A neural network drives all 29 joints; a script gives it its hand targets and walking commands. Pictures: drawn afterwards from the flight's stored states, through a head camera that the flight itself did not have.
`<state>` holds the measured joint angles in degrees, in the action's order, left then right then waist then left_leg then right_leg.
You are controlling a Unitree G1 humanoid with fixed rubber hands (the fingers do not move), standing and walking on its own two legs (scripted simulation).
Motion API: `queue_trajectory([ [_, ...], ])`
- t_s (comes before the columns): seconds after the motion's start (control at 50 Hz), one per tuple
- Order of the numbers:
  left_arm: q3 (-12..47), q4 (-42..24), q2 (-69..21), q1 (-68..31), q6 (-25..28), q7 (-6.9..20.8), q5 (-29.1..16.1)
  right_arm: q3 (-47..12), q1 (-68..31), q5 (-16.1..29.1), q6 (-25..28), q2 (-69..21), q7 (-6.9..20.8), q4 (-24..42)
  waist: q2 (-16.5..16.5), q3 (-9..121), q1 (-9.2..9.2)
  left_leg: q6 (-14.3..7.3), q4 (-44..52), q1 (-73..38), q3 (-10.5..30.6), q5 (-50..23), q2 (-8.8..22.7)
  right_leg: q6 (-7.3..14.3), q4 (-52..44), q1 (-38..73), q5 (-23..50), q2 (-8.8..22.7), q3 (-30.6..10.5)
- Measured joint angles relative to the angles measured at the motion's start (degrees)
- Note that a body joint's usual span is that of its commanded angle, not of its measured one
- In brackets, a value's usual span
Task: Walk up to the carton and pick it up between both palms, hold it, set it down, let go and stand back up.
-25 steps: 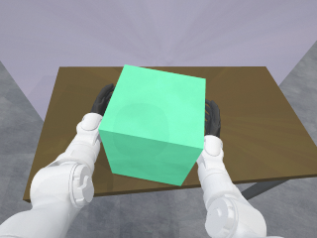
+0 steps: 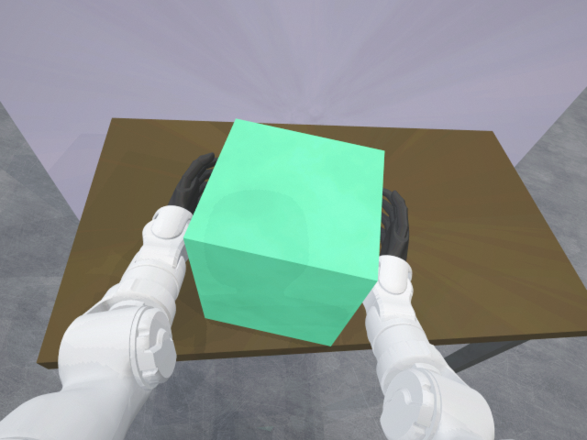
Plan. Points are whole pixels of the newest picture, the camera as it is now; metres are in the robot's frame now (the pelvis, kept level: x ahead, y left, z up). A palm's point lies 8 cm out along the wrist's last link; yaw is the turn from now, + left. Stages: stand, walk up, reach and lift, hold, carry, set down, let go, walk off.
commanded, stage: reach and lift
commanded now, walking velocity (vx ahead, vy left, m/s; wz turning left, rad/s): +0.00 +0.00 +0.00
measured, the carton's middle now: (287, 241) +0.38 -0.01 +0.01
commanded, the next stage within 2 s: none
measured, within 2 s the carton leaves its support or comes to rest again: leaves its support in 0.22 s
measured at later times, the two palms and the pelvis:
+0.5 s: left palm (183, 205) +0.41 +0.14 +0.05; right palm (393, 252) +0.34 -0.16 +0.04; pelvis -0.03 -0.01 +0.00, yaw -1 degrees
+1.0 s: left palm (188, 186) +0.42 +0.13 +0.09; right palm (402, 233) +0.36 -0.17 +0.06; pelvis -0.01 +0.00 +0.00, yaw +0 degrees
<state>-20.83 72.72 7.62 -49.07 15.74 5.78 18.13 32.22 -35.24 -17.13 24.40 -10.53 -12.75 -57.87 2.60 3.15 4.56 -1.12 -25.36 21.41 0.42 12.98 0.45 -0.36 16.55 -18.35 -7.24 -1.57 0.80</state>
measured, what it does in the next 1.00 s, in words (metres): stands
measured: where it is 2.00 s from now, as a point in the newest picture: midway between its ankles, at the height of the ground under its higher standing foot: outside the picture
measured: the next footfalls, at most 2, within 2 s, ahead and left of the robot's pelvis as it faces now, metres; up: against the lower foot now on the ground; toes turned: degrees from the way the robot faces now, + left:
none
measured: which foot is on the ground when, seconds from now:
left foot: down 0.00-1.00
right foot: down 0.00-1.00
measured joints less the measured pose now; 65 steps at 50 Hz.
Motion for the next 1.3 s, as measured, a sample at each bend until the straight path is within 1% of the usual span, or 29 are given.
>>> queue_trajectory([
  [0.12,2.8,-0.5,0.2,0.8,1.2,-0.5,-1.7,-1.2,0.6,1.0,3.1,0.5,-0.6,-1.4,0.0,0.5,-0.14,0.2,0.8,0.1,0.2,-0.7,0.0,0.1,-1.5,0.3,0.9,0.0,0.2],
  [0.24,5.6,0.3,1.1,0.6,3.9,-1.4,-2.7,-1.3,0.1,1.8,7.1,0.7,-1.1,-3.9,-0.1,1.0,-0.75,0.4,1.0,1.0,0.0,-1.3,0.4,0.4,-2.3,-0.4,2.0,-0.4,0.0],
  [0.36,6.9,3.1,1.9,-1.7,6.3,-2.3,-4.0,-1.1,-2.1,2.1,9.2,1.6,-1.4,-6.0,-0.4,0.9,-1.17,0.4,1.6,2.7,-0.1,-2.7,0.3,0.5,-2.6,-2.3,3.3,-0.3,0.0],
  [0.42,7.1,4.8,2.4,-3.2,6.8,-2.9,-4.6,-0.7,-3.7,1.8,9.2,2.2,-1.5,-7.3,-0.5,1.2,-1.44,0.4,2.4,3.9,-0.4,-3.8,0.2,0.6,-2.5,-4.0,3.9,-0.1,-0.3],
  [0.5,8.8,6.7,3.2,-4.9,7.1,-3.4,-6.0,-0.7,-5.2,1.5,8.8,2.5,-1.7,-7.9,-0.9,2.5,-1.35,0.3,2.8,6.2,-0.6,-4.6,0.0,0.6,-1.9,-6.8,4.3,0.0,-0.4],
  [0.58,10.0,9.1,3.6,-6.3,7.4,-3.8,-7.8,-1.3,-5.9,2.3,8.1,2.9,-1.7,-8.3,-1.5,3.8,-1.25,0.3,3.2,7.9,-0.8,-5.2,-0.1,0.5,-1.7,-8.8,4.6,0.2,-0.6],
  [0.7,12.7,10.1,3.5,-6.2,7.1,-4.3,-10.7,-4.8,-4.7,5.4,6.2,3.5,-1.8,-7.0,-2.5,5.2,-1.49,0.2,3.1,8.6,-1.1,-5.0,-0.2,0.4,-0.8,-9.9,4.1,0.3,-0.9],
  [0.8,17.4,8.8,2.7,-4.4,6.2,-5.0,-15.6,-9.8,-1.7,9.2,3.7,4.4,-1.9,-3.8,-3.7,7.8,-1.63,0.1,2.4,9.5,-0.7,-4.3,-0.4,0.3,0.1,-10.8,3.0,0.5,-0.5],
  [0.86,20.0,5.9,2.2,-2.8,4.6,-5.9,-17.7,-13.3,-0.3,12.3,2.1,5.4,-2.1,-1.8,-4.6,8.2,-1.49,0.1,1.7,8.9,-0.2,-3.5,-0.5,0.2,0.7,-10.0,2.2,0.6,0.0],
  [0.96,22.9,1.0,2.5,-0.7,0.9,-6.8,-20.7,-18.6,1.1,17.3,-3.4,6.5,-2.4,3.6,-5.5,7.7,-0.92,-0.1,0.4,6.7,0.2,-2.1,-0.6,0.1,2.1,-7.7,0.5,0.7,0.4],
  [1.0,23.3,-1.5,2.5,0.4,-1.1,-7.0,-21.4,-20.8,1.8,19.5,-6.0,7.2,-2.6,6.4,-5.5,8.0,-0.91,-0.1,0.2,5.8,0.2,-1.6,-0.6,0.0,2.2,-6.7,0.2,0.6,0.4],
  [1.06,23.4,-7.6,2.6,2.9,-4.8,-7.3,-22.3,-24.4,3.3,23.0,-10.5,8.3,-3.3,12.1,-5.3,7.8,-0.72,-0.1,0.1,3.3,0.3,-1.0,-0.5,-0.1,2.0,-4.1,-0.3,0.6,0.5],
  [1.12,21.9,-15.5,2.6,6.2,-9.7,-7.5,-21.5,-27.0,4.2,25.3,-15.0,9.2,-4.0,17.2,-4.5,6.7,-0.22,-0.2,0.7,-0.7,0.3,-0.6,-0.6,-0.2,1.4,-0.1,-0.8,0.6,0.5],
  [1.18,20.1,-23.4,2.2,8.7,-15.8,-7.5,-20.3,-28.3,4.3,25.7,-19.1,9.7,-4.6,20.6,-3.1,5.3,0.25,-0.2,1.7,-5.4,0.4,-0.4,-0.7,-0.3,0.6,4.5,-1.1,0.7,0.5],
  [1.24,17.2,-28.5,1.2,8.9,-22.4,-7.1,-17.9,-27.5,2.8,24.7,-23.2,9.9,-4.3,21.2,-1.5,3.2,0.56,-0.2,2.6,-10.0,0.4,-0.4,-0.8,-0.2,-0.3,9.2,-1.2,0.8,0.5],
  [1.3,13.1,-32.0,-0.2,7.2,-29.1,-5.8,-13.8,-25.8,0.0,23.2,-26.6,9.9,-3.3,19.9,0.1,0.1,0.3,-0.2,3.4,-14.2,0.2,-0.5,-0.8,-0.2,-1.3,13.5,-0.8,0.9,0.3],
])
